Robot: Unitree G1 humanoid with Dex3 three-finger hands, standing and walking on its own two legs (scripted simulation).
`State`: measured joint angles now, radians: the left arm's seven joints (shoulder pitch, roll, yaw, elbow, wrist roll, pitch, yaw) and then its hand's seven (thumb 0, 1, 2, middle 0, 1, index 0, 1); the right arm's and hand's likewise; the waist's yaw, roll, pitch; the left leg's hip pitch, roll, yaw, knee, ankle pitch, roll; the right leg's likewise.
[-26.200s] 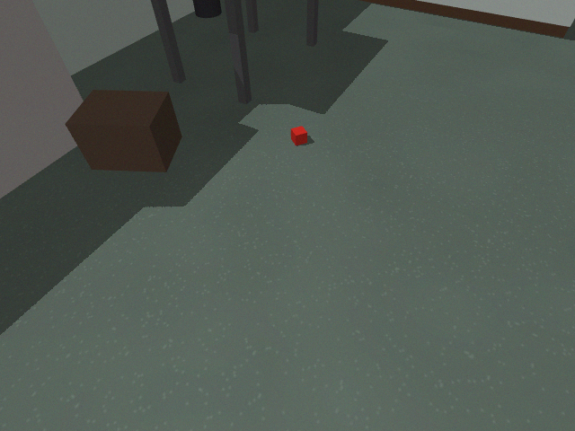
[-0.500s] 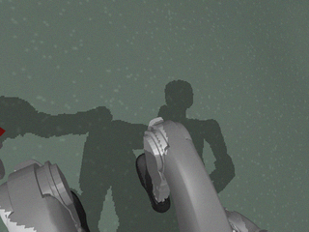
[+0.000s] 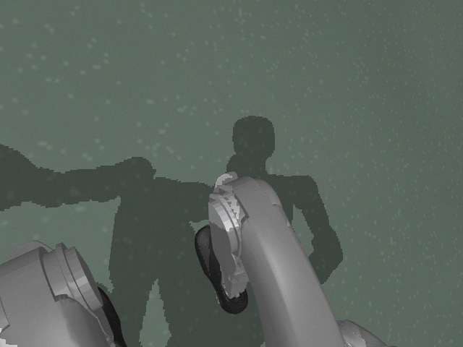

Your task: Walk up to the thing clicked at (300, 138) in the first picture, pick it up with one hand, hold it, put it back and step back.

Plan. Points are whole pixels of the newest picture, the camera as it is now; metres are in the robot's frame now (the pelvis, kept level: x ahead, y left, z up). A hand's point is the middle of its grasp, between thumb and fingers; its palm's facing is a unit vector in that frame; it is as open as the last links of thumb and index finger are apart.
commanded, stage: open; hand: left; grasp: from above
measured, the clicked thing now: out of the picture +0.40 +0.32 -0.27
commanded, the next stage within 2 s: withdraw in 0.56 s
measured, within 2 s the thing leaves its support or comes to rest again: neither
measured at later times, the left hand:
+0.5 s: hand out of the picture +0.40 +0.33 -0.24, palm faces -0.30 -0.35 -0.89, open 13.5 cm
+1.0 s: hand out of the picture +0.43 +0.33 -0.18, palm faces -0.24 -0.27 -0.93, open 14.2 cm
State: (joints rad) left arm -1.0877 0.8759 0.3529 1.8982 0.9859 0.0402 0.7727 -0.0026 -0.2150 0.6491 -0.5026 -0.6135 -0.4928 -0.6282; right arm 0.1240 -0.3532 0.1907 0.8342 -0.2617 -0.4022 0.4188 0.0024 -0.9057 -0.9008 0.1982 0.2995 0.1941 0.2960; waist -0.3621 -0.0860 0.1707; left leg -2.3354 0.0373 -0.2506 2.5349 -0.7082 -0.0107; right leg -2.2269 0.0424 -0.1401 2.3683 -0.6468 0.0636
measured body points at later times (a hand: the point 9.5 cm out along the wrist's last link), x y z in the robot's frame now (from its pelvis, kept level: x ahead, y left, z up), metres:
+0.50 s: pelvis +0.00 +0.00 +0.01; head +0.27 +0.11 +0.34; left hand +0.42 +0.34 -0.19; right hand +0.03 -0.25 -0.05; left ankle +0.07 +0.13 -0.27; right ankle +0.12 -0.12 -0.27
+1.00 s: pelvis +0.01 +0.00 +0.02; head +0.25 +0.09 +0.39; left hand +0.44 +0.34 -0.13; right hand +0.04 -0.25 -0.07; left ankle +0.07 +0.13 -0.27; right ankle +0.12 -0.12 -0.27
